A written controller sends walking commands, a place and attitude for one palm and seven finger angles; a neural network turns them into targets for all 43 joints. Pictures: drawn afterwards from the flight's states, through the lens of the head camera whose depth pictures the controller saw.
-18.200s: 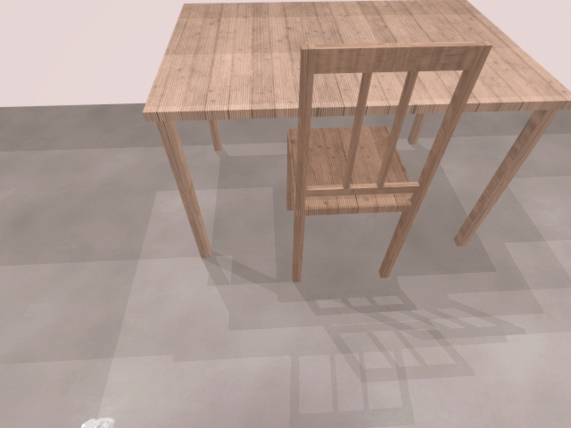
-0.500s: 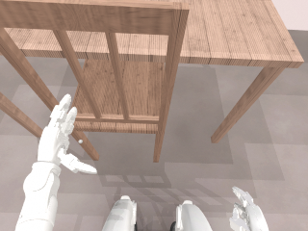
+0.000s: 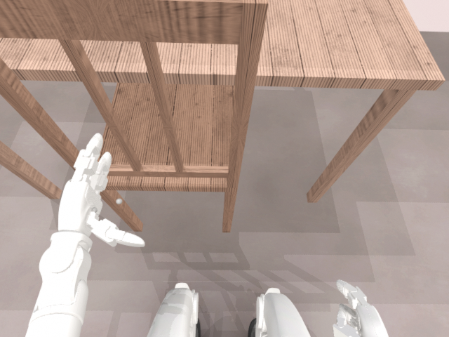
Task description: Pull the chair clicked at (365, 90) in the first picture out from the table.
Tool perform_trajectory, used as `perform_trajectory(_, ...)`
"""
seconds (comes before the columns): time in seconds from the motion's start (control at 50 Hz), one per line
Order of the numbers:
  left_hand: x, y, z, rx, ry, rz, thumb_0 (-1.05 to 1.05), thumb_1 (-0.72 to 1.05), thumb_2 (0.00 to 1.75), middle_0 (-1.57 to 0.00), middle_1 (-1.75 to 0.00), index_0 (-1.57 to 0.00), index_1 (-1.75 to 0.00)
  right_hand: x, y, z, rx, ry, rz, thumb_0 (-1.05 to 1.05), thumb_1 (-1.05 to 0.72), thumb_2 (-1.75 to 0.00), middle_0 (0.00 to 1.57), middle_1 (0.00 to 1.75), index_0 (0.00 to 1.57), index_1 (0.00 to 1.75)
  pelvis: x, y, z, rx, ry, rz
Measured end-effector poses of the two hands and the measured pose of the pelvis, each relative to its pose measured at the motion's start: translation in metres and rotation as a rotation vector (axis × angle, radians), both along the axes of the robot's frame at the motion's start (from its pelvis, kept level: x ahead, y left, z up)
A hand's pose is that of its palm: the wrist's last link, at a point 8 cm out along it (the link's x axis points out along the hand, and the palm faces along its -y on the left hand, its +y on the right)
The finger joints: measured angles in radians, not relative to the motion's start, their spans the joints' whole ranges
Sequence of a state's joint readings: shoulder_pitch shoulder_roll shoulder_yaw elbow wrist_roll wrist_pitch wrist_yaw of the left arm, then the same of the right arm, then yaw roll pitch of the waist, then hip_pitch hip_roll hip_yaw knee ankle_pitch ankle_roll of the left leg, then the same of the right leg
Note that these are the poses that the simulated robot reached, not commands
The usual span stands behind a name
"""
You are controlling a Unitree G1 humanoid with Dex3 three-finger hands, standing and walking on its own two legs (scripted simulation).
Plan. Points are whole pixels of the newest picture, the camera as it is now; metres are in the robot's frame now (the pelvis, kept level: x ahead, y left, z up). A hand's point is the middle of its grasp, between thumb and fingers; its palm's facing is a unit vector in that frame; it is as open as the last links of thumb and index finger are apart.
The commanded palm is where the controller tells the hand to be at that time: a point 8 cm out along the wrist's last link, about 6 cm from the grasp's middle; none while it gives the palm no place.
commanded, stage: aim the fingers beside a spindle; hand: left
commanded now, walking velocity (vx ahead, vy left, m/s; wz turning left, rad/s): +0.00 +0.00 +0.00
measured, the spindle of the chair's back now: (113, 122) +0.48 +0.22 +0.05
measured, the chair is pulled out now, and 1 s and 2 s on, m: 0.00 0.00 0.00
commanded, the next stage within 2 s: push the fingers through the gap in 0.28 s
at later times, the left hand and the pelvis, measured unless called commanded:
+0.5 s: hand (116, 205) +0.32 +0.19 +0.02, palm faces +0.01 -1.00 -0.06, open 16.9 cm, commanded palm +0.32 +0.24 +0.02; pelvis +0.00 +0.00 +0.00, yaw +0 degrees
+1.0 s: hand (122, 172) +0.38 +0.20 +0.02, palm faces +0.00 -1.00 -0.05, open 16.9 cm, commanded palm +0.37 +0.24 +0.02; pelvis -0.01 +0.00 -0.01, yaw +0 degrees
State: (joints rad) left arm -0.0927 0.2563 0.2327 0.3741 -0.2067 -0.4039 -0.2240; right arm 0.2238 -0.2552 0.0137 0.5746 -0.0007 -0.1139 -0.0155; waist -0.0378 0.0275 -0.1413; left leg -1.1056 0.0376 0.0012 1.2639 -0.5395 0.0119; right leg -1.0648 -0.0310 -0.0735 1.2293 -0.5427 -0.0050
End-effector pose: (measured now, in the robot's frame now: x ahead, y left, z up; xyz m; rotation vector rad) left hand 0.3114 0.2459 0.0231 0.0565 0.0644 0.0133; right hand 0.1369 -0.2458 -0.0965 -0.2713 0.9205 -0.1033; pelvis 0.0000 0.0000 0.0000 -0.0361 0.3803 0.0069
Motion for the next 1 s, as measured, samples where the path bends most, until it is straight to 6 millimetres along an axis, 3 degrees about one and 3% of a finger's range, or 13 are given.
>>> perform_trajectory(0.28,0.0,-0.002,-0.001,-0.005,-0.017,-0.011,-0.02,-0.5,0.3,-0.06,-0.08,-0.06,-0.08,0.016,-0.006,0.004,-0.021,-0.049,0.014,0.01,-0.91,-0.9,0.2,0.3,0.2,0.3,-0.001,-0.004,-0.003,-0.004,-0.004,0.006)
perform_trajectory(0.5,-0.008,0.003,0.003,-0.001,-0.021,-0.003,-0.02,-0.5,0.3,-0.06,-0.08,-0.06,-0.08,0.013,-0.003,0.003,-0.01,-0.049,0.024,0.01,-0.91,-0.9,0.2,0.3,0.2,0.3,-0.002,-0.004,-0.002,-0.005,-0.008,0.01)
perform_trajectory(0.72,0.025,-0.001,0.002,-0.004,-0.037,-0.02,-0.02,-0.5,0.3,-0.06,-0.08,-0.06,-0.08,-0.004,-0.006,-0.005,-0.023,-0.008,0.001,0.01,-0.91,-0.9,0.2,0.3,0.2,0.3,-0.008,-0.003,-0.007,-0.007,0.003,0.005)
perform_trajectory(1.0,0.052,0.004,0.003,-0.007,-0.041,-0.013,-0.02,-0.5,0.3,-0.06,-0.08,-0.06,-0.08,-0.036,-0.01,-0.01,-0.036,0.09,-0.034,0.01,-0.91,-0.9,0.2,0.3,0.2,0.3,-0.008,0.001,-0.006,-0.009,0.019,-0.002)
